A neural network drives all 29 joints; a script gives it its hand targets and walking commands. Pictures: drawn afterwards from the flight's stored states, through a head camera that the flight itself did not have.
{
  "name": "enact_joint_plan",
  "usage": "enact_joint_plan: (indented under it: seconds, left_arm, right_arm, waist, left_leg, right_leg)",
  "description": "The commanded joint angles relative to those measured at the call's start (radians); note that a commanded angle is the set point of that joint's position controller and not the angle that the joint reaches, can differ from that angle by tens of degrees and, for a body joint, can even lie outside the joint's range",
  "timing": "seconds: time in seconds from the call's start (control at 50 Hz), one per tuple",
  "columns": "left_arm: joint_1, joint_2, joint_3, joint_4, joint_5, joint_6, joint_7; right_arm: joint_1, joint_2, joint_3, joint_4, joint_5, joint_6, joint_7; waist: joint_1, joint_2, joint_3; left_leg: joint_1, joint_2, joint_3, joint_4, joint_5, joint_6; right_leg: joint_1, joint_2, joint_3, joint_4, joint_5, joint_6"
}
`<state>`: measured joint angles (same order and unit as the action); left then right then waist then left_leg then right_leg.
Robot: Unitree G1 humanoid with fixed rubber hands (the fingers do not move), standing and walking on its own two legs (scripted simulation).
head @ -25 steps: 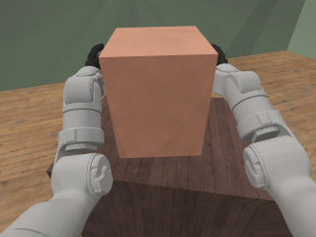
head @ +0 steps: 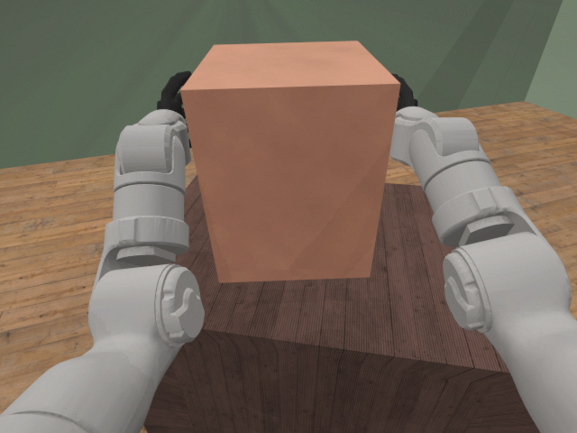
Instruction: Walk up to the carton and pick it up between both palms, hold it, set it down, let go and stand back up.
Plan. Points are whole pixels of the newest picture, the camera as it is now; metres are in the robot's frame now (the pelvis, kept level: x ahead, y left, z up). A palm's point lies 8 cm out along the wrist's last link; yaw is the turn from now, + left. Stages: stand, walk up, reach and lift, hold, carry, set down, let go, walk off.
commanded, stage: hold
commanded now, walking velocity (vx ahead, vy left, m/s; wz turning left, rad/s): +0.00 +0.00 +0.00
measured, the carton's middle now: (290, 158) +0.38 +0.00 +0.26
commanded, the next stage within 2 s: set down in 1.78 s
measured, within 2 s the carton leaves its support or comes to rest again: neither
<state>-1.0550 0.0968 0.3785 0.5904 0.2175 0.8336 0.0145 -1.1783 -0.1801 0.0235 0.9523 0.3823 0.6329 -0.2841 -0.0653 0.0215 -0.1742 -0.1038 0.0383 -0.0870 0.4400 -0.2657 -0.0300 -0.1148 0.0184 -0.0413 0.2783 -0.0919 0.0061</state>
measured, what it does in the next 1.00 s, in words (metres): stands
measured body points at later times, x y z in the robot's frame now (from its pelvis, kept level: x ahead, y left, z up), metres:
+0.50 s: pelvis +0.00 +0.00 +0.00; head -0.09 +0.01 +0.44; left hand +0.39 +0.15 +0.31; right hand +0.39 -0.15 +0.30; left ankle -0.01 +0.13 -0.74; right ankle +0.04 -0.13 -0.74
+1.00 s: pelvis +0.00 +0.00 +0.00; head -0.10 +0.01 +0.44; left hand +0.39 +0.15 +0.31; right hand +0.38 -0.15 +0.31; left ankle -0.01 +0.13 -0.74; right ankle +0.04 -0.13 -0.74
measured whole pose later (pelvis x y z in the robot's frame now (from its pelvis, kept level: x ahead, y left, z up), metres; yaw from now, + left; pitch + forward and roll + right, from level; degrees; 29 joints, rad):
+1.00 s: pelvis +0.00 +0.00 +0.00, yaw +0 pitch -4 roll -2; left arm -1.02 0.08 0.37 0.53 0.22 0.84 0.02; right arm -1.15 -0.19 0.03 0.90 0.41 0.64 -0.29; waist -0.07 0.03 -0.17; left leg -0.11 0.03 -0.10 0.45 -0.27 -0.03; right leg -0.12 0.02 -0.02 0.28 -0.10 0.01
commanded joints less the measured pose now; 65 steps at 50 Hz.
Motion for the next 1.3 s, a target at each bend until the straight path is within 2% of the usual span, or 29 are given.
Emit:
enact_joint_plan:
  seconds: [0.0, 0.06, 0.08, 0.1, 0.14, 0.18, 0.22, 0.3, 0.32, 0.44, 0.46, 0.48, 0.52, 0.58, 0.66, 0.7, 0.84, 0.88, 0.92, 0.98, 1.0, 1.04, 1.1, 1.12, 1.2, 1.22, 1.24, 1.26, 1.28]
  left_arm:
    - [-0.760, -0.686, -0.365, -0.144, -0.187, -0.082, -0.135]
    - [-0.765, -0.688, -0.380, -0.186, -0.198, -0.085, -0.127]
    - [-0.774, -0.688, -0.387, -0.191, -0.200, -0.087, -0.124]
    - [-0.759, -0.681, -0.368, -0.161, -0.193, -0.084, -0.121]
    - [-0.769, -0.680, -0.370, -0.193, -0.203, -0.094, -0.115]
    - [-0.761, -0.693, -0.385, -0.186, -0.211, -0.090, -0.113]
    - [-0.764, -0.687, -0.378, -0.165, -0.214, -0.090, -0.110]
    - [-0.749, -0.681, -0.378, -0.158, -0.205, -0.083, -0.111]
    - [-0.732, -0.671, -0.358, -0.144, -0.191, -0.077, -0.113]
    - [-0.706, -0.641, -0.344, -0.155, -0.174, -0.065, -0.131]
    - [-0.724, -0.637, -0.343, -0.156, -0.171, -0.065, -0.134]
    - [-0.715, -0.653, -0.349, -0.150, -0.168, -0.062, -0.136]
    - [-0.707, -0.653, -0.355, -0.162, -0.171, -0.059, -0.138]
    - [-0.737, -0.678, -0.397, -0.213, -0.193, -0.064, -0.134]
    - [-0.758, -0.708, -0.420, -0.203, -0.208, -0.073, -0.124]
    - [-0.748, -0.695, -0.387, -0.165, -0.186, -0.069, -0.124]
    - [-0.770, -0.711, -0.402, -0.195, -0.196, -0.076, -0.118]
    - [-0.748, -0.701, -0.384, -0.156, -0.176, -0.068, -0.117]
    - [-0.761, -0.688, -0.374, -0.169, -0.176, -0.075, -0.116]
    - [-0.777, -0.691, -0.384, -0.161, -0.193, -0.084, -0.114]
    - [-0.781, -0.678, -0.357, -0.134, -0.181, -0.085, -0.112]
    - [-0.774, -0.658, -0.329, -0.110, -0.167, -0.089, -0.113]
    - [-0.750, -0.640, -0.304, -0.078, -0.163, -0.087, -0.116]
    - [-0.772, -0.645, -0.312, -0.089, -0.173, -0.090, -0.119]
    - [-0.789, -0.638, -0.315, -0.109, -0.184, -0.095, -0.121]
    - [-0.760, -0.644, -0.319, -0.083, -0.180, -0.087, -0.123]
    - [-0.763, -0.659, -0.338, -0.097, -0.190, -0.085, -0.125]
    - [-0.745, -0.665, -0.341, -0.092, -0.190, -0.081, -0.128]
    - [-0.762, -0.671, -0.357, -0.108, -0.202, -0.083, -0.131]
  right_arm:
    - [-0.842, 0.718, 0.145, -0.442, 0.189, -0.041, 0.115]
    - [-0.845, 0.726, 0.168, -0.486, 0.207, -0.042, 0.112]
    - [-0.850, 0.732, 0.172, -0.489, 0.206, -0.043, 0.111]
    - [-0.871, 0.742, 0.176, -0.502, 0.204, -0.044, 0.112]
    - [-0.848, 0.757, 0.188, -0.503, 0.204, -0.042, 0.111]
    - [-0.870, 0.757, 0.194, -0.538, 0.207, -0.046, 0.109]
    - [-0.883, 0.767, 0.195, -0.544, 0.202, -0.044, 0.112]
    - [-0.836, 0.745, 0.178, -0.501, 0.199, -0.028, 0.110]
    - [-0.835, 0.743, 0.180, -0.496, 0.199, -0.025, 0.108]
    - [-0.804, 0.731, 0.189, -0.483, 0.205, -0.013, 0.098]
    - [-0.799, 0.724, 0.180, -0.458, 0.203, -0.008, 0.099]
    - [-0.807, 0.727, 0.178, -0.473, 0.201, -0.013, 0.100]
    - [-0.835, 0.736, 0.190, -0.521, 0.207, -0.019, 0.098]
    - [-0.816, 0.734, 0.188, -0.517, 0.215, -0.017, 0.096]
    - [-0.822, 0.728, 0.162, -0.508, 0.201, -0.020, 0.103]
    - [-0.833, 0.724, 0.162, -0.479, 0.196, -0.019, 0.110]
    - [-0.817, 0.717, 0.154, -0.448, 0.195, -0.021, 0.118]
    - [-0.813, 0.704, 0.153, -0.422, 0.188, -0.019, 0.121]
    - [-0.811, 0.719, 0.155, -0.408, 0.188, -0.020, 0.125]
    - [-0.850, 0.728, 0.155, -0.436, 0.188, -0.032, 0.129]
    - [-0.843, 0.725, 0.145, -0.400, 0.182, -0.028, 0.132]
    - [-0.847, 0.742, 0.142, -0.386, 0.167, -0.032, 0.136]
    - [-0.861, 0.756, 0.152, -0.414, 0.169, -0.035, 0.127]
    - [-0.865, 0.756, 0.146, -0.419, 0.171, -0.035, 0.125]
    - [-0.872, 0.768, 0.160, -0.436, 0.182, -0.038, 0.119]
    - [-0.871, 0.754, 0.159, -0.455, 0.185, -0.037, 0.114]
    - [-0.870, 0.737, 0.150, -0.458, 0.189, -0.035, 0.110]
    - [-0.875, 0.734, 0.158, -0.484, 0.194, -0.037, 0.106]
    - [-0.884, 0.732, 0.156, -0.497, 0.199, -0.037, 0.102]
  waist:
    - [-0.025, 0.052, -0.339]
    - [-0.025, 0.054, -0.373]
    - [-0.023, 0.055, -0.374]
    - [-0.009, 0.029, -0.351]
    - [-0.009, 0.009, -0.364]
    - [-0.004, 0.019, -0.384]
    - [0.004, 0.000, -0.374]
    - [-0.009, 0.021, -0.345]
    - [0.000, 0.009, -0.325]
    - [-0.004, -0.011, -0.322]
    - [-0.010, 0.000, -0.295]
    - [-0.007, 0.017, -0.288]
    - [-0.004, 0.012, -0.322]
    - [-0.033, 0.039, -0.351]
    - [-0.044, 0.072, -0.321]
    - [-0.020, 0.054, -0.296]
    - [-0.029, 0.081, -0.315]
    - [-0.019, 0.076, -0.289]
    - [-0.010, 0.065, -0.303]
    - [-0.006, 0.052, -0.338]
    - [0.000, 0.046, -0.303]
    - [0.014, 0.006, -0.281]
    - [0.023, -0.025, -0.287]
    - [0.013, -0.018, -0.310]
    - [0.012, -0.028, -0.330]
    - [0.006, -0.016, -0.327]
    - [-0.012, 0.001, -0.335]
    - [-0.009, 0.005, -0.346]
    - [-0.023, 0.023, -0.360]
  left_leg:
    - [-0.127, -0.095, 0.043, -0.099, 0.267, -0.058]
    - [-0.095, -0.100, 0.042, -0.075, 0.335, -0.065]
    - [-0.099, -0.101, 0.042, -0.078, 0.326, -0.062]
    - [-0.107, -0.103, 0.043, -0.081, 0.306, -0.050]
    - [-0.101, -0.101, 0.042, -0.084, 0.303, -0.045]
    - [-0.109, -0.102, 0.044, -0.085, 0.276, -0.041]
    - [-0.127, -0.103, 0.048, -0.090, 0.247, -0.029]
    - [-0.129, -0.100, 0.045, -0.097, 0.237, -0.036]
    - [-0.132, -0.101, 0.047, -0.099, 0.227, -0.032]
    - [-0.108, -0.105, 0.050, -0.092, 0.269, -0.037]
    - [-0.118, -0.102, 0.050, -0.099, 0.255, -0.038]
    - [-0.123, -0.102, 0.050, -0.101, 0.245, -0.040]
    - [-0.118, -0.106, 0.052, -0.089, 0.259, -0.038]
    - [-0.091, -0.102, 0.046, -0.075, 0.317, -0.055]
    - [-0.122, -0.098, 0.043, -0.089, 0.262, -0.063]
    - [-0.141, -0.095, 0.041, -0.103, 0.227, -0.055]
    - [-0.136, -0.085, 0.033, -0.101, 0.255, -0.066]
    - [-0.140, -0.084, 0.034, -0.110, 0.233, -0.062]
    - [-0.153, -0.085, 0.039, -0.116, 0.221, -0.054]
    - [-0.154, -0.087, 0.039, -0.114, 0.216, -0.048]
    - [-0.159, -0.089, 0.042, -0.120, 0.203, -0.043]
    - [-0.177, -0.085, 0.043, -0.135, 0.153, -0.027]
    - [-0.158, -0.096, 0.050, -0.124, 0.171, -0.013]
    - [-0.157, -0.096, 0.048, -0.126, 0.163, -0.015]
    - [-0.141, -0.100, 0.053, -0.111, 0.205, -0.017]
    - [-0.134, -0.101, 0.053, -0.103, 0.212, -0.020]
    - [-0.126, -0.097, 0.049, -0.100, 0.220, -0.030]
    - [-0.122, -0.101, 0.050, -0.092, 0.239, -0.033]
    - [-0.120, -0.104, 0.048, -0.086, 0.244, -0.040]
  right_leg:
    - [0.321, 0.078, 0.026, 0.012, 0.145, 0.018]
    - [0.323, 0.083, 0.022, 0.018, 0.185, 0.022]
    - [0.316, 0.083, 0.021, 0.016, 0.171, 0.024]
    - [0.300, 0.083, 0.021, 0.009, 0.156, 0.027]
    - [0.301, 0.083, 0.024, 0.013, 0.161, 0.030]
    - [0.300, 0.081, 0.029, 0.009, 0.139, 0.027]
    - [0.290, 0.081, 0.030, 0.007, 0.119, 0.030]
    - [0.294, 0.080, 0.036, 0.007, 0.120, 0.023]
    - [0.293, 0.081, 0.033, 0.004, 0.112, 0.024]
    - [0.309, 0.079, 0.034, 0.005, 0.167, 0.033]
    - [0.301, 0.078, 0.034, 0.004, 0.145, 0.030]
    - [0.293, 0.073, 0.035, 0.003, 0.135, 0.027]
    - [0.309, 0.073, 0.035, 0.006, 0.155, 0.031]
    - [0.314, 0.083, 0.031, 0.019, 0.200, 0.027]
    - [0.282, 0.081, 0.031, 0.016, 0.141, 0.018]
    - [0.283, 0.081, 0.030, 0.011, 0.108, 0.017]
    - [0.287, 0.083, 0.034, 0.019, 0.122, 0.009]
    - [0.285, 0.082, 0.034, 0.014, 0.105, 0.008]
    - [0.290, 0.082, 0.034, 0.020, 0.103, 0.010]
    - [0.288, 0.081, 0.036, 0.018, 0.102, 0.013]
    - [0.270, 0.081, 0.037, 0.010, 0.082, 0.012]
    - [0.265, 0.079, 0.033, 0.007, 0.051, 0.018]
    - [0.268, 0.072, 0.038, -0.005, 0.071, 0.025]
    - [0.272, 0.073, 0.037, -0.004, 0.066, 0.025]
    - [0.276, 0.074, 0.038, -0.002, 0.101, 0.029]
    - [0.279, 0.070, 0.040, -0.005, 0.116, 0.027]
    - [0.277, 0.075, 0.040, -0.002, 0.122, 0.023]
    - [0.289, 0.075, 0.040, -0.002, 0.141, 0.022]
    - [0.286, 0.073, 0.041, -0.001, 0.147, 0.023]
